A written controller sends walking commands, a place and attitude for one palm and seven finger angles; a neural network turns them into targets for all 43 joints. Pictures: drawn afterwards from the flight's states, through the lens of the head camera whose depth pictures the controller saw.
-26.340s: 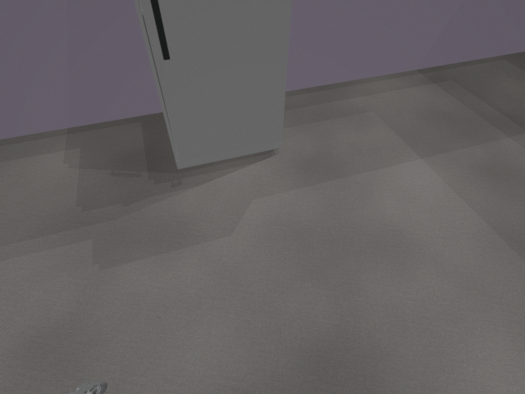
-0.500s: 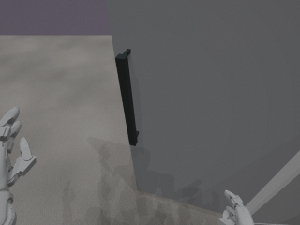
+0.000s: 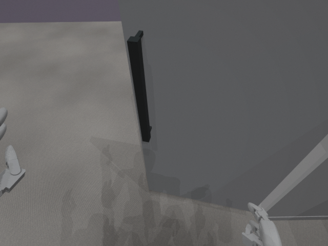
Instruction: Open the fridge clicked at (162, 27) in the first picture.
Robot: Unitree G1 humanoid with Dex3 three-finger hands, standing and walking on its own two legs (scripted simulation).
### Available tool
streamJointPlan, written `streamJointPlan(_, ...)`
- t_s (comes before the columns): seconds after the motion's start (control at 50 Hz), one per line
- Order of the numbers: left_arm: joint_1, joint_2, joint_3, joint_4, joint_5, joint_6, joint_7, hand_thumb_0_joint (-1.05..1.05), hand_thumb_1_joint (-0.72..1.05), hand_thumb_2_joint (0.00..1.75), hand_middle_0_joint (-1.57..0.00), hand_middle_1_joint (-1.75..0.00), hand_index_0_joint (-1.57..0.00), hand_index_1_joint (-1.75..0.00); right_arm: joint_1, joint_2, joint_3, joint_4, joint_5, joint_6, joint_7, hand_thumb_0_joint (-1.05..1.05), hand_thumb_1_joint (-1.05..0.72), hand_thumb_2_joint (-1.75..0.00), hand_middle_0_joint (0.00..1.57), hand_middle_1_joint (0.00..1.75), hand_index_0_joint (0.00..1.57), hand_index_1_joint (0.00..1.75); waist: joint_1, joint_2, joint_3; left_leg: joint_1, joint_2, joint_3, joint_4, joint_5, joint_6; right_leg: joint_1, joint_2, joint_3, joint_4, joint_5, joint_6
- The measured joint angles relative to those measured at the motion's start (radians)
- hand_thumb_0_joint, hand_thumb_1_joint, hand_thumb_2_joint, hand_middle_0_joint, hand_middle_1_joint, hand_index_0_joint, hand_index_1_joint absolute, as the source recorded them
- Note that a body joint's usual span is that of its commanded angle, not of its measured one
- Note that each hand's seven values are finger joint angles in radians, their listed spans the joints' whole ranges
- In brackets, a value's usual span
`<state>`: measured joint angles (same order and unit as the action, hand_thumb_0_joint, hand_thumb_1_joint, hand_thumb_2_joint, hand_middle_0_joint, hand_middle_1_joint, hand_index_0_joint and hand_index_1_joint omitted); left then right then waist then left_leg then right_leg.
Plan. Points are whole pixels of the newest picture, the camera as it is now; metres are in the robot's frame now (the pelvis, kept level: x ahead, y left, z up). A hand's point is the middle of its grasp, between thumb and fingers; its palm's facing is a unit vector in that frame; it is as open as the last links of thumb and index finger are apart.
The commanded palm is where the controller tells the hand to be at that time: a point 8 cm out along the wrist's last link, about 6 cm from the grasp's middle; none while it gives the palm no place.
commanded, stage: step back with the hand held close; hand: left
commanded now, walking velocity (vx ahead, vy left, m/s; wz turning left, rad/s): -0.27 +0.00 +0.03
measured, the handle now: (143, 96) +0.50 +0.11 +0.09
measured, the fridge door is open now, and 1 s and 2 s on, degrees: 77 77 77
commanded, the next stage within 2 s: stop stepping back and stand still in 1.06 s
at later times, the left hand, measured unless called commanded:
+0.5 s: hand (3, 204) +0.14 +0.26 +0.17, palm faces +0.51 -0.73 -0.45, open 7.4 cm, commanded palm +0.07 +0.30 +0.18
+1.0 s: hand out of the picture +0.07 +0.27 +0.17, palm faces +0.54 -0.71 -0.45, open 7.4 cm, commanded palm -0.01 +0.30 +0.18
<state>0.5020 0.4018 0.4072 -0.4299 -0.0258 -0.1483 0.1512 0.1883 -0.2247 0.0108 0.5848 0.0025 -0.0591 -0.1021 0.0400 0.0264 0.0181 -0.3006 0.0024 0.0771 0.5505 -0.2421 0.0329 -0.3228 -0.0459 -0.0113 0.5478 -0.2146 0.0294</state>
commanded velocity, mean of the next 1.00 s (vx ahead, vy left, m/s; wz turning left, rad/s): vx -0.36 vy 0.00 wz -0.06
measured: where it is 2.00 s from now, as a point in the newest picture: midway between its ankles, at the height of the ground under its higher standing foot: outside the picture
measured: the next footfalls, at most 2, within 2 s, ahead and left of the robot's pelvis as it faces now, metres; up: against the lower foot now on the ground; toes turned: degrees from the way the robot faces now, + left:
right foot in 1.14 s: -0.16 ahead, -0.15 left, +0.00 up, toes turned +2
left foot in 1.32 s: -0.14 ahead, +0.08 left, +0.00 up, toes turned +5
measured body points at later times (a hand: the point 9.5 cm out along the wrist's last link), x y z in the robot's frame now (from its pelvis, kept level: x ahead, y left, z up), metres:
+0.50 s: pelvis -0.05 -0.01 -0.01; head -0.04 +0.00 +0.44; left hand +0.11 +0.30 +0.19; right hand +0.13 -0.24 -0.09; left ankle +0.03 +0.10 -0.73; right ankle +0.04 -0.14 -0.73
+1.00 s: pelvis -0.12 -0.01 -0.02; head -0.09 +0.02 +0.43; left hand +0.03 +0.31 +0.19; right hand +0.09 -0.23 -0.09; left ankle -0.03 +0.12 -0.73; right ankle -0.06 -0.14 -0.69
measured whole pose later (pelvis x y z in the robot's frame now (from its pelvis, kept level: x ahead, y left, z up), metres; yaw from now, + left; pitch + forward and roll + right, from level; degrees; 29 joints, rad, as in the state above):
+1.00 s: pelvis -0.12 -0.01 -0.02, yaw +7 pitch -1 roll -1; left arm 0.46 0.45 0.47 -0.54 -0.02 -0.24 0.17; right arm 0.15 -0.17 -0.02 0.64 -0.01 -0.12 -0.08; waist 0.01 -0.05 0.08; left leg -0.47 0.05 0.03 0.68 -0.18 0.01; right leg -0.53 0.07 0.07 1.03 -0.40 0.02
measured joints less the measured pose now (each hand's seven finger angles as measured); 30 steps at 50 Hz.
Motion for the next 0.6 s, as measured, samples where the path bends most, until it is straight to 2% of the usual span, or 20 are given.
streamJointPlan(0.14,0.000,-0.030,-0.013,-0.022,0.014,-0.037,0.015,0.02,0.89,0.90,-0.21,-0.30,-0.21,-0.30,0.015,0.002,0.004,0.017,0.001,-0.014,0.003,0.01,-0.90,-0.90,0.20,0.30,0.21,0.30,-0.007,-0.003,-0.006,-0.063,0.007,-0.017,0.046,0.007,0.004,-0.038,0.006,-0.017,0.006,0.024,-0.003)
streamJointPlan(0.2,0.000,-0.022,-0.009,-0.028,0.023,-0.057,0.019,0.02,0.89,0.90,-0.21,-0.30,-0.22,-0.30,0.024,0.004,0.003,0.019,-0.002,-0.024,-0.001,0.01,-0.90,-0.90,0.20,0.30,0.21,0.30,-0.014,-0.010,-0.001,-0.078,0.007,-0.023,0.055,0.014,0.006,-0.048,0.009,-0.018,0.011,0.026,-0.005)
streamJointPlan(0.28,-0.011,0.005,0.017,-0.024,0.035,-0.083,0.021,0.02,0.89,0.90,-0.21,-0.30,-0.22,-0.30,0.041,0.014,-0.001,0.013,-0.003,-0.043,-0.002,0.02,-0.90,-0.90,0.20,0.30,0.21,0.30,-0.029,-0.023,0.008,-0.094,-0.008,-0.044,0.075,0.020,0.007,-0.054,0.027,0.014,0.054,-0.002,-0.006)
streamJointPlan(0.36,-0.010,0.001,0.038,-0.023,0.033,-0.099,0.022,0.02,0.89,0.90,-0.21,-0.30,-0.22,-0.30,0.033,0.013,-0.001,0.023,-0.004,-0.053,0.006,0.02,-0.90,-0.90,0.20,0.30,0.21,0.30,-0.019,-0.017,0.017,-0.113,0.001,-0.049,0.106,0.008,0.002,-0.070,0.036,0.011,0.079,-0.003,-0.010)
streamJointPlan(0.46,-0.019,-0.019,0.017,-0.051,0.025,-0.095,0.024,0.02,0.89,0.90,-0.21,-0.30,-0.21,-0.30,0.012,0.006,-0.002,0.044,-0.010,-0.056,0.012,0.02,-0.90,-0.90,0.20,0.30,0.21,0.30,-0.009,-0.025,0.017,-0.134,0.002,-0.047,0.104,-0.013,-0.003,-0.087,0.038,0.014,0.062,0.022,-0.014)
streamJointPlan(0.52,-0.026,-0.008,0.013,-0.065,0.027,-0.101,0.024,0.02,0.89,0.90,-0.21,-0.30,-0.22,-0.30,-0.004,0.004,-0.005,0.043,-0.011,-0.057,0.008,0.02,-0.90,-0.90,0.20,0.30,0.21,0.30,-0.013,-0.027,0.024,-0.142,0.005,-0.046,0.088,0.039,-0.001,-0.096,0.040,0.014,0.053,0.039,-0.012)
streamJointPlan(0.6,-0.033,0.019,0.036,-0.056,0.035,-0.115,0.018,0.01,0.89,0.90,-0.21,-0.30,-0.22,-0.30,-0.009,0.011,-0.010,0.019,-0.010,-0.060,0.003,0.02,-0.90,-0.90,0.20,0.30,0.21,0.30,-0.026,-0.035,0.030,-0.161,0.007,-0.044,0.109,0.015,0.012,-0.115,0.051,0.028,0.079,0.019,-0.014)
